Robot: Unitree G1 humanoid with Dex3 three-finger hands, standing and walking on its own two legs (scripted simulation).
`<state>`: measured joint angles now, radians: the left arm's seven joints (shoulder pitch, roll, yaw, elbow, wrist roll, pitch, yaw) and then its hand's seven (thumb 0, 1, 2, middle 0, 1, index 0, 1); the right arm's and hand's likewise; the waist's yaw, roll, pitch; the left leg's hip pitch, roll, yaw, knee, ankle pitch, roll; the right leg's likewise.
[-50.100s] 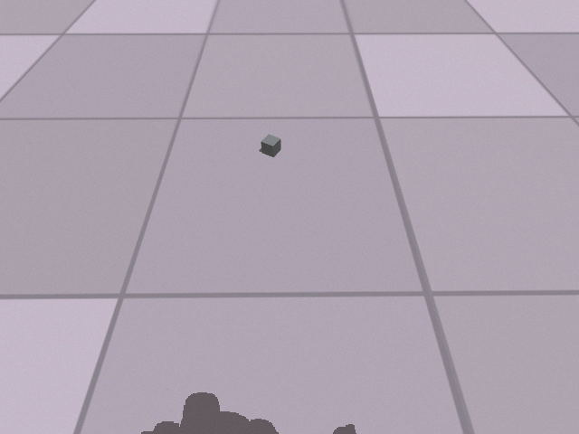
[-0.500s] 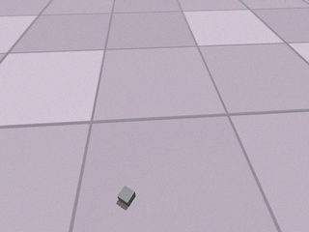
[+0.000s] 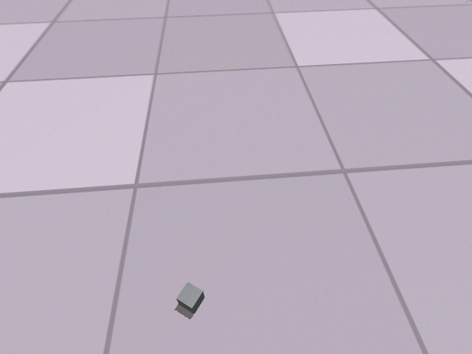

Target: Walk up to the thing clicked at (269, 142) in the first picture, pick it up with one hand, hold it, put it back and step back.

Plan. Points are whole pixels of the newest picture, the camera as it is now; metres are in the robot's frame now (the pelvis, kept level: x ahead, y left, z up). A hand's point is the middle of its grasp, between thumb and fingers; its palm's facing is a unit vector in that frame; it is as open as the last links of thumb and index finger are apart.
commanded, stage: stand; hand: left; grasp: from above
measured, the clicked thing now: (190, 298) +0.46 +0.20 -0.74
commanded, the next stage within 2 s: step back in 1.30 s
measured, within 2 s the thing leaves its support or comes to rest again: neither
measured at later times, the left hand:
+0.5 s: hand out of the picture +0.08 +0.24 -0.16, palm faces -0.01 -0.94 -0.34, open 7.4 cm
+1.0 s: hand out of the picture +0.08 +0.24 -0.16, palm faces -0.02 -0.94 -0.34, open 7.4 cm
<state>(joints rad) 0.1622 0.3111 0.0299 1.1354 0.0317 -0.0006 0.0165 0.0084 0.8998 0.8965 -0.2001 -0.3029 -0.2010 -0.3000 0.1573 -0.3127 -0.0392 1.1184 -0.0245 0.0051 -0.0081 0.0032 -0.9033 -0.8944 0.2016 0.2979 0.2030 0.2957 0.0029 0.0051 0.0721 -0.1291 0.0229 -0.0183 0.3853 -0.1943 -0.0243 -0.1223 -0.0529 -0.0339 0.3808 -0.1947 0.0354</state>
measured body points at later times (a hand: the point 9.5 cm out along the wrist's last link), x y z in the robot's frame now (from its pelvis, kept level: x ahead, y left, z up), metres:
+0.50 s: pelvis +0.01 +0.00 +0.00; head +0.01 -0.01 +0.45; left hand +0.08 +0.29 -0.13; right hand +0.08 -0.30 -0.14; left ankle +0.01 +0.14 -0.74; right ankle +0.01 -0.14 -0.74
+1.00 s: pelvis +0.01 -0.01 +0.00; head +0.02 -0.01 +0.45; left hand +0.08 +0.29 -0.13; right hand +0.08 -0.30 -0.13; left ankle +0.01 +0.14 -0.74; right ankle +0.01 -0.14 -0.74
